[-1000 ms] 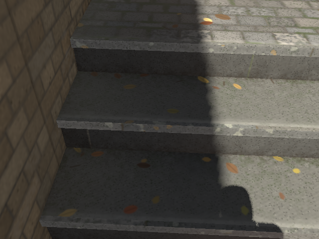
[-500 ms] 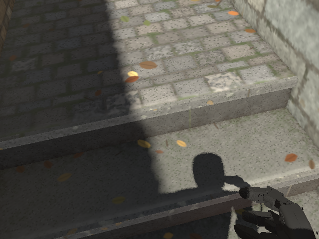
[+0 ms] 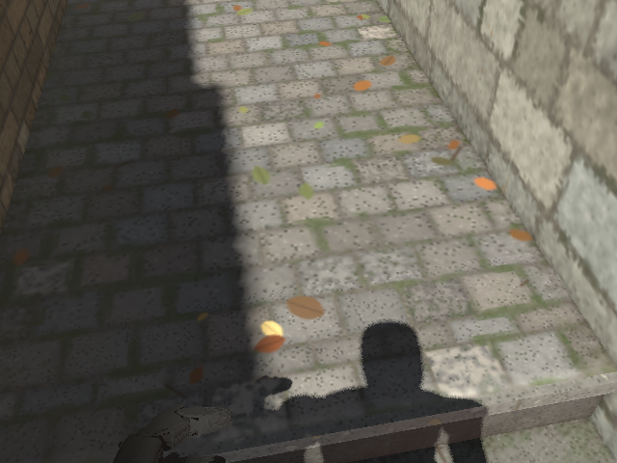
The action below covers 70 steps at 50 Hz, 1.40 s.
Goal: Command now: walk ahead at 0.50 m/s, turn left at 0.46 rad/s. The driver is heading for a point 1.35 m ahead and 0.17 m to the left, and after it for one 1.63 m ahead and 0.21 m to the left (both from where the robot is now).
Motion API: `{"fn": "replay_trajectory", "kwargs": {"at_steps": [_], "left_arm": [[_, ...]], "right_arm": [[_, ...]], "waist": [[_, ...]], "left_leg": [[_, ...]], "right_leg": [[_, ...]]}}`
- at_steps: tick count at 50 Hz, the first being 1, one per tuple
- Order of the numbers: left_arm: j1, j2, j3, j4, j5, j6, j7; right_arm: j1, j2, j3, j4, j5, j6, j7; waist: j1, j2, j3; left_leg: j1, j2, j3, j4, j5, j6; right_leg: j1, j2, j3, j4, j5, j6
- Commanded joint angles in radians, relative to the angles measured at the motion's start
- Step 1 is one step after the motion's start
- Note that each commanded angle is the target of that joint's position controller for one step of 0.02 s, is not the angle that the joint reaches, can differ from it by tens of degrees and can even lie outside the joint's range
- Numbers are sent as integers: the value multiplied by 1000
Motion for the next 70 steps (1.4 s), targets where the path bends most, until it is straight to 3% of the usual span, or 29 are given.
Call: {"fn": "replay_trajectory", "kwargs": {"at_steps": [1,4,8,9,11,12,13,14,16,17,19,22,25,28,34,36,38,39,40,41,42,45,54,57,61,64,66,67,70], "left_arm": [[-25,-82,-68,-111,-2,10,18],[-144,-138,-100,-192,18,8,41],[-482,-107,-121,-365,54,-18,66],[-409,-58,-80,-335,29,-18,66],[9,121,23,-232,-8,-13,77],[243,240,75,-161,-16,-15,61],[423,334,106,-69,25,-11,54],[425,324,112,-25,43,19,73],[263,71,55,63,-5,68,109],[226,-72,21,128,25,66,93],[223,-146,13,231,51,61,69],[156,-78,39,251,46,71,45],[182,6,40,235,75,76,73],[355,110,63,241,39,80,110],[415,175,91,194,-14,158,158],[542,267,119,267,-44,134,137],[632,178,83,313,-9,58,84],[643,189,78,319,-19,24,63],[521,148,70,294,-24,9,52],[454,111,84,294,-61,15,31],[363,76,89,242,-76,40,32],[289,24,85,145,-21,119,93],[289,79,87,33,10,211,138],[200,67,63,-43,12,222,136],[211,138,103,-41,-4,227,90],[372,157,142,27,0,213,69],[356,301,169,-49,18,170,66],[310,300,173,-71,26,136,66],[122,219,144,-130,10,130,98]], "right_arm": [[-130,78,43,-72,11,-37,15],[16,16,32,-30,11,-45,-18],[158,-51,-20,-30,75,-12,-86],[75,-21,-5,-40,61,-24,-83],[45,-157,-44,-48,25,-44,-89],[-104,-207,-66,-99,24,-60,-88],[-158,-123,-59,-166,14,-86,-62],[-119,45,-27,-195,0,-108,-14],[-299,81,-21,-306,37,-92,49],[-355,100,-4,-340,41,-75,40],[-210,134,13,-325,64,-31,27],[-170,157,32,-339,104,3,-15],[-239,115,20,-371,48,26,-62],[-351,109,19,-428,45,36,-81],[-690,182,88,-620,80,23,10],[-560,119,51,-559,78,27,10],[-255,-14,-12,-458,54,-5,-4],[-130,-93,-48,-431,50,1,-28],[-66,-145,-60,-394,6,21,-58],[-119,-145,-51,-377,-26,20,-61],[-224,-105,-40,-383,-11,12,-56],[-391,77,-4,-304,39,-45,-41],[-364,-28,-9,-323,5,-24,-140],[-340,-133,-55,-344,32,7,-160],[-408,-187,-97,-366,69,-1,-152],[-364,-95,-89,-299,90,31,-112],[-410,-47,-84,-369,51,51,-102],[-481,-77,-93,-390,49,42,-104],[-496,-93,-96,-394,39,17,-106]], "waist": [[83,-50,216],[20,77,138],[-68,96,42],[23,141,-39],[205,410,-304],[328,352,-395],[311,-80,-553],[245,-511,-585],[127,-204,-92],[68,-45,48],[-49,0,117],[-107,-14,222],[-71,-52,198],[13,-95,172],[83,-146,103],[58,-168,50],[-70,-147,-179],[-137,-27,-307],[-163,186,-408],[-124,193,-452],[-81,151,-321],[20,24,45],[88,161,77],[57,173,53],[36,121,18],[80,-1,80],[40,-359,182],[61,-275,150],[6,-189,85]], "left_leg": [[-246,174,-248,-322,56,40],[-115,193,-369,-310,162,84],[-37,301,-435,-592,337,141],[-35,216,-275,-550,910,114],[281,263,-282,-193,1802,86],[261,277,-313,56,1812,76],[-11,173,-283,365,1351,85],[-381,-31,-318,866,184,25],[-665,49,-255,1403,131,16],[-707,73,-226,1506,158,36],[-705,101,-245,1600,183,64],[-810,144,-213,1449,179,27],[-760,109,-64,1369,328,-74],[-1046,162,-116,1485,207,-90],[-629,295,83,714,-94,-112],[-326,176,253,554,-209,-63],[144,175,-22,488,295,111],[343,321,-351,291,245,223],[388,480,-713,-127,73,317],[283,547,-809,-275,-92,304],[131,534,-676,-240,-235,221],[-222,440,-267,-27,-121,34],[-189,512,-8,-181,16,38],[-64,512,38,-232,-36,33],[-65,601,25,-307,-153,42],[-75,425,165,-26,-241,-49],[-460,210,94,541,-357,-184],[-469,191,-51,681,-294,-177],[-455,219,-109,684,-74,-180]], "right_leg": [[-217,-90,-154,-123,39,25],[-374,-89,-217,-44,75,75],[-29,-143,-239,-731,-154,129],[284,-28,-382,-899,-212,101],[592,20,-208,-1043,-296,30],[782,-56,10,-1161,-335,-46],[1126,-253,399,-1405,-305,-150],[1285,-456,986,-1837,-311,-278],[861,-444,727,-1824,-397,-177],[667,-408,462,-1736,-262,-117],[594,-310,120,-1753,-116,-9],[506,-274,-175,-1820,69,41],[474,-259,-301,-1851,232,-7],[843,-358,-237,-1822,331,-3],[812,-342,-270,-2023,447,-34],[898,-366,-258,-1977,894,-82],[793,-266,-264,-1689,1350,16],[651,-152,-229,-1445,1026,97],[544,-1,-138,-1070,66,129],[529,33,11,-639,-147,154],[427,14,32,-497,-167,132],[327,-24,-14,-513,-95,41],[222,-33,-37,-529,66,160],[300,-85,-112,-952,-178,173],[548,-125,-190,-1169,-200,103],[701,-28,-219,-1603,-197,1],[669,-278,488,-1859,-225,-197],[617,-339,625,-1997,-391,-240],[658,-237,379,-1880,-310,-112]]}}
